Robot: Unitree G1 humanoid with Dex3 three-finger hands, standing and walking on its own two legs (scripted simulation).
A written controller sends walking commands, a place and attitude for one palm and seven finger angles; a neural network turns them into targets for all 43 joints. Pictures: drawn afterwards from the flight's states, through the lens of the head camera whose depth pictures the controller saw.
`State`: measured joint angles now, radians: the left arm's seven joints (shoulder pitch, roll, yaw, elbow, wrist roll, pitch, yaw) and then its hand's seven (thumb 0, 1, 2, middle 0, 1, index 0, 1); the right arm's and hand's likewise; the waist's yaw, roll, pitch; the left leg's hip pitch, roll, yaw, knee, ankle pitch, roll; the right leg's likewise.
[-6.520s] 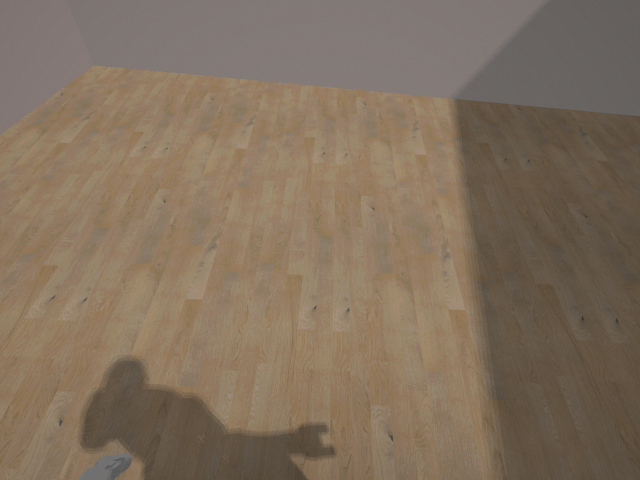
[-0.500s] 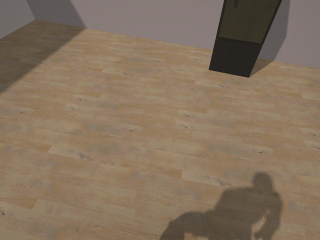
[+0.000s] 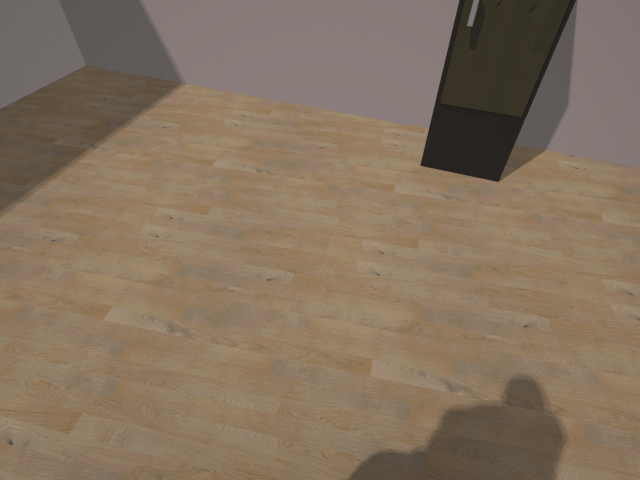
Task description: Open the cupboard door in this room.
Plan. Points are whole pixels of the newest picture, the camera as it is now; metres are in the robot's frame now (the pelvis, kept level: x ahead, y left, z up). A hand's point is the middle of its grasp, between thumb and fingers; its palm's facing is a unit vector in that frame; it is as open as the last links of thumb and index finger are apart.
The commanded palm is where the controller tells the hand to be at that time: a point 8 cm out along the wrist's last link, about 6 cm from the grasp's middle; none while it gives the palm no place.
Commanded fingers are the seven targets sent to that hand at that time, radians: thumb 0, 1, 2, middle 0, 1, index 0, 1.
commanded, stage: stand and wait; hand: left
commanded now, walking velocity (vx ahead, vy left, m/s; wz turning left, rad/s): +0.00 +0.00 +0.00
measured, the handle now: (474, 5) +1.78 -0.49 +0.03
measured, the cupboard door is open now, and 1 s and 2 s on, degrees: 0 0 0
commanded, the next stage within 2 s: turn or walk to find it in 0.10 s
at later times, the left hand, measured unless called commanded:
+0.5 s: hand out of the picture +0.02 +0.13 -0.17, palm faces +0.02 -0.98 -0.22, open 7.4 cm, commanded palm none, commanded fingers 0.00 0.90 0.90 -0.20 -0.30 -0.20 -0.30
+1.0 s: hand out of the picture +0.13 +0.15 -0.19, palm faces -0.06 -0.99 -0.14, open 7.4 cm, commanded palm none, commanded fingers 0.00 0.90 0.90 -0.20 -0.30 -0.20 -0.30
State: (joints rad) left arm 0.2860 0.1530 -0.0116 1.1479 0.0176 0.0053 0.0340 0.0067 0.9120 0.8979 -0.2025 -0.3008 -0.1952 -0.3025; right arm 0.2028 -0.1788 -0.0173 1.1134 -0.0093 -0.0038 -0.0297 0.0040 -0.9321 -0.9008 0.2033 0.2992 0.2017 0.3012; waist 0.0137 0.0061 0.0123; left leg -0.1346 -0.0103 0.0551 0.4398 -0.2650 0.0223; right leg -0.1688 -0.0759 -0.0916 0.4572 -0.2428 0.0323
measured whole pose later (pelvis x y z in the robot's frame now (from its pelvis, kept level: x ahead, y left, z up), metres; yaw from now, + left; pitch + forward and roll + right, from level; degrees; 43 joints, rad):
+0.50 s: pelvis +0.04 -0.05 -0.01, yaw -2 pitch -1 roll +1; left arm 0.36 0.13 0.03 1.13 0.02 -0.05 0.02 0.01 0.91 0.90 -0.20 -0.30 -0.20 -0.30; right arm 0.41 -0.16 -0.03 1.18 -0.02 0.01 -0.02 0.01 -0.91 -0.90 0.20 0.30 0.20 0.30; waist 0.00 0.04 0.00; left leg -0.27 0.05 0.08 0.81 -0.47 0.00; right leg -0.18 -0.03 -0.14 0.53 -0.34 -0.05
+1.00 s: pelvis +0.18 +0.00 -0.01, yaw -8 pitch -2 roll -1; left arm 0.36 0.11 0.01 1.18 0.02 -0.01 0.05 0.01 0.91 0.90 -0.20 -0.30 -0.20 -0.30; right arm 0.09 -0.10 -0.01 1.06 -0.01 -0.05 -0.03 -0.01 -0.92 -0.90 0.20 0.30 0.20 0.30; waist 0.04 -0.03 0.08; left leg -0.32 0.04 0.18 0.57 -0.22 0.06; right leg -0.22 -0.06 -0.04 0.91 -0.57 0.03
